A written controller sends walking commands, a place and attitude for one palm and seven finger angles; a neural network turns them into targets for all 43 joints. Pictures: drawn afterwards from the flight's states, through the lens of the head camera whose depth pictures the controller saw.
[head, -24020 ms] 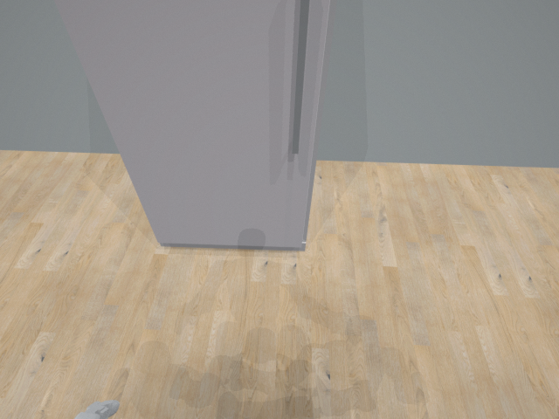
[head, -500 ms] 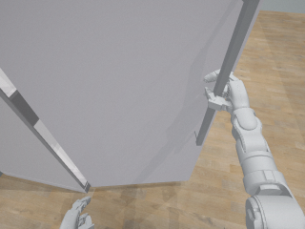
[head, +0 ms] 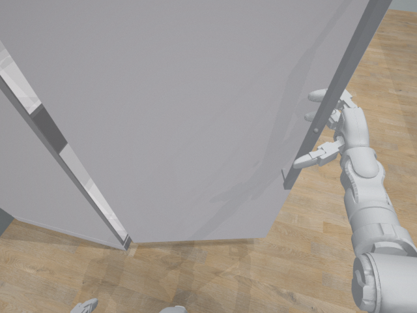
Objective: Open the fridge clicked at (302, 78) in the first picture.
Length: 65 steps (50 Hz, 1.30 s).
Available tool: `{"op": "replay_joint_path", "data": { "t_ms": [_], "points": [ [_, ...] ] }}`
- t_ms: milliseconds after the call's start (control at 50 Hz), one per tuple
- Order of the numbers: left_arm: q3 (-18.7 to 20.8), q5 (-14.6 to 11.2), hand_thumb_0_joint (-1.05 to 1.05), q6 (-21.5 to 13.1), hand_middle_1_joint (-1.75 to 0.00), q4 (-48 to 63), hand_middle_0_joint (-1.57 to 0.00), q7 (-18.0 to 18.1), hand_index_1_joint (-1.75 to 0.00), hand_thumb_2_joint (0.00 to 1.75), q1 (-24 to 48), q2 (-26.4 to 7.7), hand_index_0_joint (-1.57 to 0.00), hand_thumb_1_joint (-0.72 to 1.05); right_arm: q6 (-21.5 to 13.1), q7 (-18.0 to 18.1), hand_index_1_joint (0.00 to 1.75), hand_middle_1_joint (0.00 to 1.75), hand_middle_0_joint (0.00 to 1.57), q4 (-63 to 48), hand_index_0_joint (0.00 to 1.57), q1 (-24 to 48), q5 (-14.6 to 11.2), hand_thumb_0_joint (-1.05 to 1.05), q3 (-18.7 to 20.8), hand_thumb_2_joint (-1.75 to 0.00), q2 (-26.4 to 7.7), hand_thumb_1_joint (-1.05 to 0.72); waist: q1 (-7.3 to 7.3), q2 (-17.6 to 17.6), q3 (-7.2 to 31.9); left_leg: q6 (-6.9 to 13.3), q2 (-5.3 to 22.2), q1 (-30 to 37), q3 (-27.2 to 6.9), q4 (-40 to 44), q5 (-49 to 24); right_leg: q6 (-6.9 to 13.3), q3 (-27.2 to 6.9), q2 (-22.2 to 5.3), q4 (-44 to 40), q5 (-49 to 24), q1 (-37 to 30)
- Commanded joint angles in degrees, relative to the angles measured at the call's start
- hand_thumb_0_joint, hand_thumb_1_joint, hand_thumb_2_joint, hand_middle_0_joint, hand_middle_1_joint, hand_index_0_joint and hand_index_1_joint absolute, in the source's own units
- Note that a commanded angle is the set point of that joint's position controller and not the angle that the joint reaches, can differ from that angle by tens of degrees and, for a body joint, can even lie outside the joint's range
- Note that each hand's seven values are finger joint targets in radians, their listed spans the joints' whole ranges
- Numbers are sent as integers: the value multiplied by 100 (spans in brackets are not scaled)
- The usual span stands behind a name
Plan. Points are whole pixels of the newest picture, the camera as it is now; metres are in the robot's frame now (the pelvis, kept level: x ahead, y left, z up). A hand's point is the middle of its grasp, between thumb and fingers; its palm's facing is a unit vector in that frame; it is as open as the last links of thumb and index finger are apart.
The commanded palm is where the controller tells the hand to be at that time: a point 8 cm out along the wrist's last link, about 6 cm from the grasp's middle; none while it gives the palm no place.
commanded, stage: slip the hand off the handle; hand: right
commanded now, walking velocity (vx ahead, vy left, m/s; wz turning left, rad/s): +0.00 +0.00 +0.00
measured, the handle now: (316, 115) +0.49 -0.14 +0.12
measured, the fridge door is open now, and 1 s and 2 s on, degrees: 73 71 71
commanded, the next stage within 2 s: draw the hand back to the body in 1.38 s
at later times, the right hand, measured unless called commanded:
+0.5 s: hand (347, 132) +0.45 -0.20 +0.12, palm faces -0.05 +0.98 -0.19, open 14.6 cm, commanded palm +0.43 -0.25 +0.13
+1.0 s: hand (368, 157) +0.40 -0.23 +0.11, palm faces -0.05 +0.98 -0.17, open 14.6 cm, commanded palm +0.37 -0.27 +0.13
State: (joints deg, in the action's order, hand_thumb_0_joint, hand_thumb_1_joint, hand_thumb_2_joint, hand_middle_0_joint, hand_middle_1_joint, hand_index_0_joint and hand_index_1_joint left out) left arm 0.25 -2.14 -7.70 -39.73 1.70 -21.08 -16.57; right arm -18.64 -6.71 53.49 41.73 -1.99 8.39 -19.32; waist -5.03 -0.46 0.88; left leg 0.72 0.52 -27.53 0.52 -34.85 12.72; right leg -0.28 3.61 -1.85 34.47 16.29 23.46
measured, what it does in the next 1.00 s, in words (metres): stands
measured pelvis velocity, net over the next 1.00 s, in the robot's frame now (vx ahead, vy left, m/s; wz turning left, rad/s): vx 0.03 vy -0.02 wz -0.01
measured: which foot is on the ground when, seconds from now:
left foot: down 0.00-1.00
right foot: down 0.00-1.00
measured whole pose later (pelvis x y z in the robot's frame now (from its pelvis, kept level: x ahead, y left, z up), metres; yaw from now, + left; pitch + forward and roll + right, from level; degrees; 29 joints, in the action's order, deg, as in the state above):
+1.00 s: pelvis +0.03 -0.02 +0.00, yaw +0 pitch +6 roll +1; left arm -1.0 -2.7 -2.2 -34.3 1.9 -19.8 -15.4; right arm -13.2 -17.2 33.1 23.3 -7.5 13.8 -22.0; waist -1.8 0.6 3.8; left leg -1.0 1.2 -26.3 0.7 -36.3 15.8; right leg 1.1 3.3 -1.3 38.4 20.7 23.5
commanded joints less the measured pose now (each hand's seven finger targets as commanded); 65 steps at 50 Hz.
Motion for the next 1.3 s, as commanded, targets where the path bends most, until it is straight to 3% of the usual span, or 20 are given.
{"op": "replay_joint_path", "data": {
  "t_ms": [0,60,80,100,180,220,300,320,400,480,520,660,700,720,760,860,920,980,1160,1280],
  "points": [
    [290,0,0,-235,-30,776,-20,31,-30,90,156,-720,-20,90,-306,77,115,115,25,-1505,25,2417,-172,0,432,-20,-1144,55,220,-211,2195,26,1,1456,-215,513,-778,250,-6,277,-414,-579,-290],
    [288,14,0,-184,-30,821,-20,14,-30,90,151,-691,-20,90,-224,113,115,115,25,-1824,25,2285,-147,0,314,-20,-959,55,205,-249,2197,36,-29,1464,-120,399,-1300,265,-41,262,-362,-1009,-414],
    [268,25,0,-126,-30,668,-20,39,-30,90,33,-745,-20,90,-180,144,115,115,25,-1295,25,2460,-29,0,562,-20,-1365,55,75,-390,1891,-6,-25,1226,-127,414,-1224,257,-54,247,-315,-865,-223],
    [251,28,0,-73,-30,686,-20,31,-30,90,-14,-730,-20,90,-178,132,115,115,25,-1247,25,2444,8,0,570,-20,-1396,55,115,-478,1893,-19,-18,1247,-128,399,-1107,250,-69,262,-326,-764,-109],
    [262,20,0,-19,-30,813,-20,39,-30,90,56,-653,-20,90,-308,-5,115,115,25,-1773,25,2582,11,0,540,-20,-1363,55,196,254,2549,72,-49,1288,-88,187,-1543,213,-121,251,-217,-1330,-655],
    [254,7,0,7,-30,797,-20,43,-30,90,33,-661,-20,90,-254,-110,115,115,25,-1566,25,2378,-88,0,498,-20,-1230,55,159,-40,2367,70,-78,1158,-16,175,-1574,189,-171,205,-202,-1425,-635],
    [230,-28,0,56,-30,856,-20,40,-30,90,60,-682,-20,90,-165,-317,115,115,25,-1435,25,2270,-148,0,360,-20,-1081,55,119,-28,2038,75,-94,861,30,187,-1373,184,-211,188,-179,-1302,-578],
    [228,-26,0,80,-30,854,-20,48,-30,90,44,-705,-20,90,-164,-340,115,115,25,-1471,25,2322,-141,0,459,-20,-1239,55,136,0,2053,81,-91,826,45,177,-1238,168,-246,176,-196,-1208,-553],
    [243,-22,0,89,-30,879,-20,41,-30,90,26,-678,-20,90,-190,-455,115,115,25,-1734,25,2448,-210,0,243,-20,-943,55,93,261,2273,103,-119,586,91,83,-1284,124,-359,134,-83,-1618,-963],
    [249,-1,0,142,-30,858,-20,51,-30,90,-20,-732,-20,90,-202,-481,115,115,25,-1857,25,2453,-244,0,611,-20,-1406,55,147,225,2348,104,-127,635,106,20,-1348,93,-418,112,-39,-1814,-921],
    [229,-6,0,172,-30,920,-20,33,-30,90,13,-702,-20,90,-177,-523,115,115,25,-1882,25,2129,-227,0,559,-20,-1324,55,222,281,2333,107,-120,679,116,-6,-1374,71,-410,110,-45,-1929,-869],
    [184,-13,0,295,-30,968,-20,120,-30,90,-9,-765,-20,90,-115,-711,115,115,25,-1734,25,2336,-257,0,844,-20,-1848,55,163,235,2075,118,-128,720,93,42,-1161,131,-384,133,-67,-1403,-519],
    [208,-13,0,279,-30,1040,-20,104,-30,90,-13,-743,-20,90,-147,-830,115,115,25,-1895,25,1826,-362,0,932,-20,-1794,55,314,324,2405,135,-139,859,97,-6,-1286,93,-400,126,-50,-1651,-695],
    [197,-33,0,269,-30,1095,-20,88,-30,90,41,-716,-20,90,-139,-911,115,115,25,-2025,25,1582,-410,0,730,-20,-1543,55,318,478,2419,138,-142,809,104,-6,-1331,79,-379,112,-31,-1822,-821],
    [218,-35,0,265,-30,1139,-20,72,-30,90,37,-728,-20,90,-109,-997,115,115,25,-2209,25,1349,-514,0,607,-20,-1366,55,273,222,2305,115,-169,771,142,8,-1342,92,-408,78,-1,-1954,-823],
    [212,-46,0,275,-30,1304,-20,67,-30,90,237,-755,-20,90,100,-987,115,115,25,-2816,25,532,-676,0,1003,-20,-1669,55,455,23,2035,119,-148,1125,121,61,-1300,149,-322,137,-113,-1463,-416],
    [190,-50,0,248,-30,1375,-20,85,-30,90,386,-687,-20,90,150,-966,115,115,25,-3360,25,295,-667,0,1076,-20,-1739,55,493,182,1971,107,-143,1173,101,83,-1219,150,-298,148,-170,-1304,-423],
    [166,-56,0,160,-30,1430,-20,118,-30,90,546,-646,-20,90,128,-982,115,115,25,-4031,25,197,-733,0,974,-20,-1660,55,470,472,2017,109,-148,1151,77,103,-1174,155,-305,153,-152,-1300,-635],
    [75,-101,0,-41,-30,1466,-20,231,-30,90,899,-609,-20,90,471,-1104,115,115,25,-4373,25,-480,-885,0,639,-20,-1223,55,433,207,1437,81,-117,965,138,275,-578,158,-367,171,-272,-660,-590],
    [16,-73,0,-173,-30,1534,-20,238,-30,90,1060,-558,-20,90,541,-1157,115,115,25,-4793,25,-1153,-955,0,719,-20,-1219,55,587,153,1471,81,-90,1149,150,250,-662,141,-404,191,-282,-742,-600]
  ]
}}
